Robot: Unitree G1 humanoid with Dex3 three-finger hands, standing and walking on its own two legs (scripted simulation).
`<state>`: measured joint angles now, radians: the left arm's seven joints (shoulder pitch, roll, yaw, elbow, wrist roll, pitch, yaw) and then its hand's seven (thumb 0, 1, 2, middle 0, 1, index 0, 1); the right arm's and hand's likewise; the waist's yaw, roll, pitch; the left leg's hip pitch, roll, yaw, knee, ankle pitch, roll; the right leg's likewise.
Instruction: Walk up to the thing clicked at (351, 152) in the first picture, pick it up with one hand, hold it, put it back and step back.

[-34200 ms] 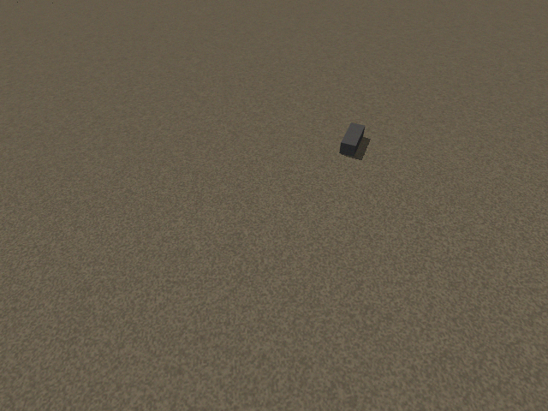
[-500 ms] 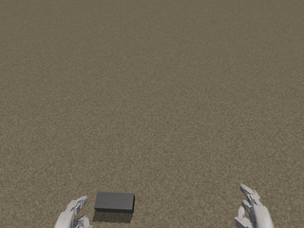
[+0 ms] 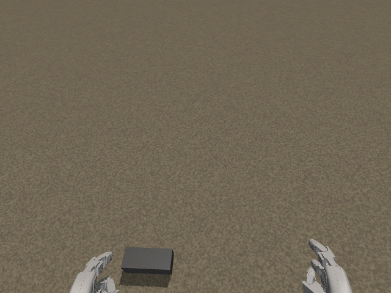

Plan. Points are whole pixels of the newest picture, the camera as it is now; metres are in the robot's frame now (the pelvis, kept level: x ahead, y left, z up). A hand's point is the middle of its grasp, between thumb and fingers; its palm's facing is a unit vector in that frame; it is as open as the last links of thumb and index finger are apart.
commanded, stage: home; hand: left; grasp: from above
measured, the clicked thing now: (148, 260) +0.41 +0.25 -0.68
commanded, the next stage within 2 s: stand in 0.44 s
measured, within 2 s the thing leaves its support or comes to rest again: neither
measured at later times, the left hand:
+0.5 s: hand out of the picture +0.17 +0.18 -0.05, palm faces +0.04 -0.98 -0.20, open 7.4 cm
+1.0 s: hand out of the picture +0.05 +0.25 -0.11, palm faces +0.05 -0.94 -0.32, open 7.4 cm
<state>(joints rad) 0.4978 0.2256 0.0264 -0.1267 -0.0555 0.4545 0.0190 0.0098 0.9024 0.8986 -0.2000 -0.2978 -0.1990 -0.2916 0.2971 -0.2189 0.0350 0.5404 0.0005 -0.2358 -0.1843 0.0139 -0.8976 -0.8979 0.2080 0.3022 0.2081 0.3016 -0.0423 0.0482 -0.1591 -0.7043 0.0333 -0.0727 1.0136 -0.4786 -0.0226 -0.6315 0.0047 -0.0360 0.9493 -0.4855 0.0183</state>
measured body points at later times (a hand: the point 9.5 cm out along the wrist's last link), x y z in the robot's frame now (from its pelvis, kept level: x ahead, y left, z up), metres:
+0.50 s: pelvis +0.00 +0.00 +0.00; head +0.02 +0.01 +0.45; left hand +0.16 +0.23 -0.03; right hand +0.16 -0.24 -0.06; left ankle +0.02 +0.13 -0.68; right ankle -0.01 -0.13 -0.68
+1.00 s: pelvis +0.00 +0.01 +0.05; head +0.01 +0.02 +0.50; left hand +0.05 +0.30 -0.09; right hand +0.09 -0.26 -0.08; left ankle +0.02 +0.13 -0.68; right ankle -0.01 -0.13 -0.68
